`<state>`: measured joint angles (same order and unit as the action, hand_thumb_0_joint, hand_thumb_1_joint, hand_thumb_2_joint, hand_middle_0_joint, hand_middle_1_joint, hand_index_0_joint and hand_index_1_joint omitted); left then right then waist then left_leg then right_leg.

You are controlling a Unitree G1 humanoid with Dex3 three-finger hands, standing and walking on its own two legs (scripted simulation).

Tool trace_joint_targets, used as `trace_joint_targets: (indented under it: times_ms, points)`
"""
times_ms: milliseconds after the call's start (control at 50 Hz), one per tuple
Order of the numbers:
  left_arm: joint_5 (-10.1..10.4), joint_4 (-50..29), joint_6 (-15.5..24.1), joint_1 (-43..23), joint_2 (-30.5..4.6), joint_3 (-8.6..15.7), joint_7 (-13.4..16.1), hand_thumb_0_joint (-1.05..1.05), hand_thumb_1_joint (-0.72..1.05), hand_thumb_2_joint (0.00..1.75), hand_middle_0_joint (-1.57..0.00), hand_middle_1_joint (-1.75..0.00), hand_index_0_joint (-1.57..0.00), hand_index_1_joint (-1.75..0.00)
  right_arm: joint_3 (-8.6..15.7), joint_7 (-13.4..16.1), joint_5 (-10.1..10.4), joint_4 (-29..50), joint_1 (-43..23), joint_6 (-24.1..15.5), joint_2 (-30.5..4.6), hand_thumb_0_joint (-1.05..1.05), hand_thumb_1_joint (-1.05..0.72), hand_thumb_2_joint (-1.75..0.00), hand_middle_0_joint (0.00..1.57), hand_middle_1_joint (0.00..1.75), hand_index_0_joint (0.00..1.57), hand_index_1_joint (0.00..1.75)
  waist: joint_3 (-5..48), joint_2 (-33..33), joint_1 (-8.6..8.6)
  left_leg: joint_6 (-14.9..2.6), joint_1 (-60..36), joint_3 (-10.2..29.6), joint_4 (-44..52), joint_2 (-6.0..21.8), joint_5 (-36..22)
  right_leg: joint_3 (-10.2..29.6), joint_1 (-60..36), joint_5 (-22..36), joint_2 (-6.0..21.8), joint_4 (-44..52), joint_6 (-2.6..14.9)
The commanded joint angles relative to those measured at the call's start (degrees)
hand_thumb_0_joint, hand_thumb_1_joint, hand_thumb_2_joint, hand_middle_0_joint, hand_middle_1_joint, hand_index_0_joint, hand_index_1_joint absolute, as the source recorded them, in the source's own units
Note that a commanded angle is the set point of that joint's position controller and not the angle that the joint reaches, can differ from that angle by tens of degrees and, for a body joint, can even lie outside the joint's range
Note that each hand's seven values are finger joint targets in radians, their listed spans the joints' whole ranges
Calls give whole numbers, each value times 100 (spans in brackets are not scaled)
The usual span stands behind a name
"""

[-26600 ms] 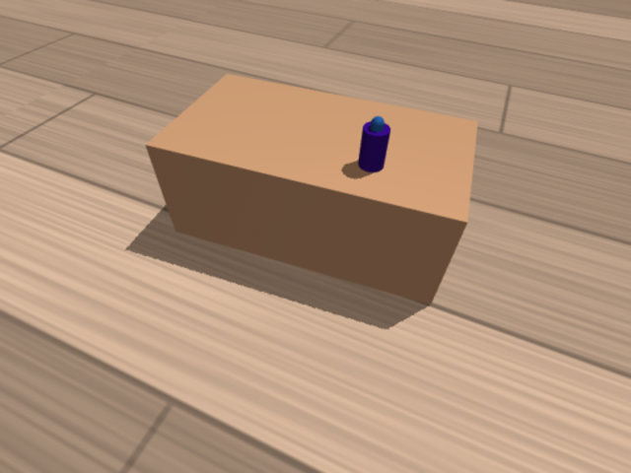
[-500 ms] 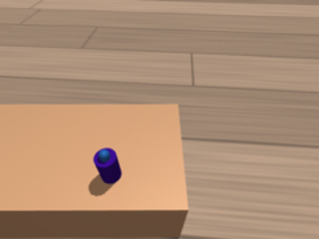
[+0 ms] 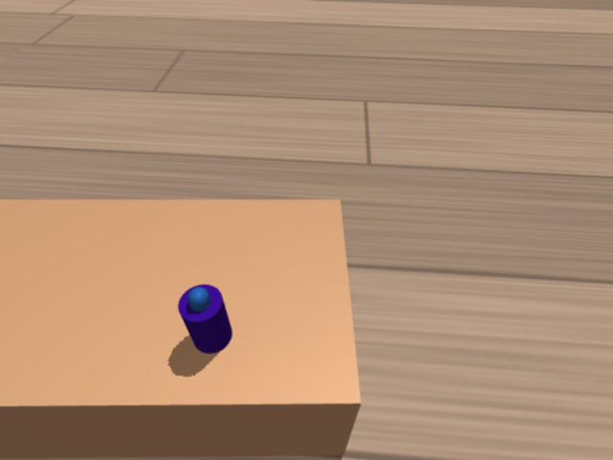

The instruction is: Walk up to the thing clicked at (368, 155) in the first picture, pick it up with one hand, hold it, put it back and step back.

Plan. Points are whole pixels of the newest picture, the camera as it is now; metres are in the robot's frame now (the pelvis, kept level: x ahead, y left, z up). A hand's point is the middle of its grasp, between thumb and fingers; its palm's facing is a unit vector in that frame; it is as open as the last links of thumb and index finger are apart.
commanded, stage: stand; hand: left
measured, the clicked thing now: (205, 315) +0.47 +0.23 -0.24
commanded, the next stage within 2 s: step back in 0.10 s
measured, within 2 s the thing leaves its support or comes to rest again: neither
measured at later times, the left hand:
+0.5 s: hand out of the picture +0.08 +0.32 -0.18, palm faces -0.02 -0.93 -0.37, open 7.4 cm
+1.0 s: hand out of the picture -0.06 +0.30 -0.15, palm faces -0.07 -0.91 -0.41, open 7.4 cm
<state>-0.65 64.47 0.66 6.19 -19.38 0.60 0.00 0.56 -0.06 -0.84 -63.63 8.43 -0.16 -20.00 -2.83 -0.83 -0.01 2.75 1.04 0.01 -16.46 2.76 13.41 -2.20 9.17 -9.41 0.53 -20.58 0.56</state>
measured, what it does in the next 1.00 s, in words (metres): walks backwards: right foot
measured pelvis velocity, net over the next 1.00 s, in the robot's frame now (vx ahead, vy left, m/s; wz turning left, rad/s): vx -0.18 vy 0.05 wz -0.09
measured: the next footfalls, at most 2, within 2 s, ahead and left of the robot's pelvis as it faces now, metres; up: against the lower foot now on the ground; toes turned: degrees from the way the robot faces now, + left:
right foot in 0.84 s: -0.14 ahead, -0.06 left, +0.00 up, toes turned -2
left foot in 1.20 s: -0.21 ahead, +0.18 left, +0.00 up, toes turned -3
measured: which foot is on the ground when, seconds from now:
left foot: down 0.00-0.88, up 0.90-1.00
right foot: down 0.00-0.42, up 0.44-0.82, down 0.84-1.00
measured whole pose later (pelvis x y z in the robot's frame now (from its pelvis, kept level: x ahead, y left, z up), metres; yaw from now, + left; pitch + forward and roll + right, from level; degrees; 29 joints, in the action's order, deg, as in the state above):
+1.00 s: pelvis -0.18 +0.05 -0.02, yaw -5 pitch -2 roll +2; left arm -1.7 48.5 -2.7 9.1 -19.8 3.9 0.1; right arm 2.7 1.2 0.6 -50.3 6.6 2.7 -22.6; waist -9.1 -0.9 1.3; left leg 0.1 25.0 6.1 -62.1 -5.7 29.7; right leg 3.0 15.3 -17.9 -0.4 -35.1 1.8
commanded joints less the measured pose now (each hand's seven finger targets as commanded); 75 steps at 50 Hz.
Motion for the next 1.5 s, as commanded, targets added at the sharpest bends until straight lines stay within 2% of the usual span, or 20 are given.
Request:
trace_joint_targets:
  times_ms: [0,60,120,180,220,360,400,420,500,680,820,860,880,940,1060,1160,1200,1220,1280,1480]
  points:
    - [31,-322,121,-215,-1256,199,55,0,90,90,-20,-30,-20,-30,210,76,0,305,-186,-116,-1215,0,-90,-90,20,30,20,30,405,24,7,-292,298,311,262,548,-972,595,-460,1247,701,210,126]
    - [40,-310,113,-230,-1268,203,55,0,90,90,-20,-30,-20,-30,202,74,-9,292,-151,-112,-1207,0,-90,-90,20,30,20,30,326,49,1,-284,362,311,308,542,-811,620,-424,1063,702,238,125]
    - [133,-618,16,-84,-1665,538,111,0,90,90,-20,-30,-20,-30,322,55,133,540,-206,47,-1294,0,-90,-90,20,30,20,30,292,375,70,-459,638,52,-1206,221,-1665,883,-228,2830,911,-178,439]
    - [42,-931,-50,-300,-1802,626,142,0,90,90,-20,-30,-20,-30,389,44,126,724,-82,207,-1166,0,-90,-90,20,30,20,30,663,1056,82,-441,1203,-35,-3105,-490,1477,1786,-122,2725,1863,140,1342]
    - [-85,-1220,-73,-600,-1775,633,166,0,90,90,-20,-30,-20,-30,459,13,114,869,129,315,-1184,0,-90,-90,20,30,20,30,611,966,-59,-554,1323,586,-4132,-368,2014,1604,446,2285,1944,-29,1537]
    - [-21,-1678,-316,-879,-1642,545,150,0,90,90,-20,-30,-20,-30,584,38,-65,855,861,195,-1219,0,-90,-90,20,30,20,30,665,819,-292,-352,1064,-19,-1045,-343,81,1066,556,1146,1226,-1354,790]
    - [52,-1762,-395,-359,-1028,441,145,0,90,90,-20,-30,-20,-30,759,44,-279,1152,269,107,-2048,0,-90,-90,20,30,20,30,400,-1358,98,-782,759,2594,-22,1421,-1912,548,1946,-2217,-442,-2901,184]
    - [-18,-1716,-409,-584,-1360,556,221,0,90,90,-20,-30,-20,-30,830,16,-159,1322,73,91,-2494,0,-90,-90,20,30,20,30,484,-1455,-214,-1514,1482,3138,9,1921,-2181,1262,1586,-2927,-712,-3936,43]
    - [64,-1508,-403,-28,-1368,566,240,0,90,90,-20,-30,-20,-30,618,180,-153,1485,-486,21,-1649,0,-90,-90,20,30,20,30,341,-782,266,-1282,464,1328,-892,1024,-3303,1566,2342,-1827,-743,-5121,29]
    - [-19,-1918,-313,-68,-1237,610,149,0,90,90,-20,-30,-20,-30,662,254,-46,1637,299,70,-1638,0,-90,-90,20,30,20,30,546,-671,-244,-1664,-260,1354,-1192,1333,-3444,944,1712,-2021,-384,-3230,-236]
    - [-145,-1634,-187,802,-1376,714,72,0,90,90,-20,-30,-20,-30,581,166,55,1848,-252,155,-1585,0,-90,-90,20,30,20,30,762,-322,145,-916,1417,1021,-1756,872,-1325,856,-282,61,128,-476,222]
    - [-94,-1908,-188,333,-2129,858,36,0,90,90,-20,-30,-20,-30,534,206,125,1878,-500,183,-1269,0,-90,-90,20,30,20,30,204,1643,279,-308,2024,99,-3842,-774,1905,3123,874,996,1971,209,1653]
    - [-134,-2077,-149,223,-2029,855,47,0,90,90,-20,-30,-20,-30,555,218,93,1835,-436,217,-1358,0,-90,-90,20,30,20,30,7,1323,258,-292,2156,672,-4819,-764,2392,3293,1031,1359,2171,240,1826]
    - [-79,-2251,-165,-316,-1568,724,126,0,90,90,-20,-30,-20,-30,489,209,147,1637,33,172,-1362,0,-90,-90,20,30,20,30,-8,791,-68,-239,2409,883,-5199,-955,1674,1692,678,2108,1224,-376,1248]
    - [-122,-2374,-229,384,-1466,713,170,0,90,90,-20,-30,-20,-30,437,249,57,1802,-13,69,-1281,0,-90,-90,20,30,20,30,572,1136,369,-111,2638,406,-3355,-658,1796,1590,-930,2977,1268,-998,1269]
    - [-44,-2575,-353,-49,-1509,636,92,0,90,90,-20,-30,-20,-30,581,173,-66,1551,692,10,-1287,0,-90,-90,20,30,20,30,669,826,-102,-364,898,60,-800,-421,-271,1383,347,1160,975,-1431,685]
    - [-4,-2669,-357,-73,-1219,587,97,0,90,90,-20,-30,-20,-30,779,110,-167,1720,307,-12,-2263,0,-90,-90,20,30,20,30,512,-1293,-96,-1405,874,2804,-81,1718,-1054,512,1837,-2030,-547,-2967,95]
    - [-94,-2616,-362,-383,-1460,727,160,0,90,90,-20,-30,-20,-30,822,105,-141,1787,215,-27,-2429,0,-90,-90,20,30,20,30,367,-1201,-340,-2036,1635,3342,-14,2236,-1426,1146,1489,-2814,-572,-4296,8]
    - [30,-2254,-382,263,-1357,745,155,0,90,90,-20,-30,-20,-30,596,190,-146,1872,-440,-54,-1661,0,-90,-90,20,30,20,30,262,-394,251,-1455,1147,1507,-654,1231,-2461,1485,1980,-2092,-695,-5285,53]
    - [-45,-2119,-283,546,-1230,685,37,0,90,90,-20,-30,-20,-30,681,203,-110,2038,-65,79,-1787,0,-90,-90,20,30,20,30,733,-1197,-64,-1500,482,1136,-1306,1215,-2218,527,967,-1801,-106,-2004,-167]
